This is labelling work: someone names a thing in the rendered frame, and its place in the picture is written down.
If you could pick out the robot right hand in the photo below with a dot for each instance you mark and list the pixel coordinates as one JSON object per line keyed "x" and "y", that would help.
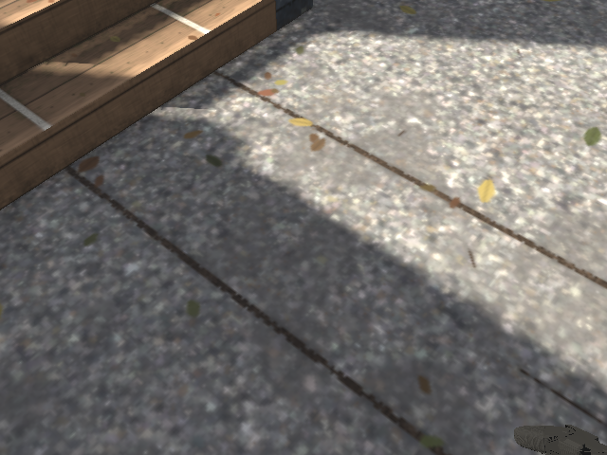
{"x": 559, "y": 441}

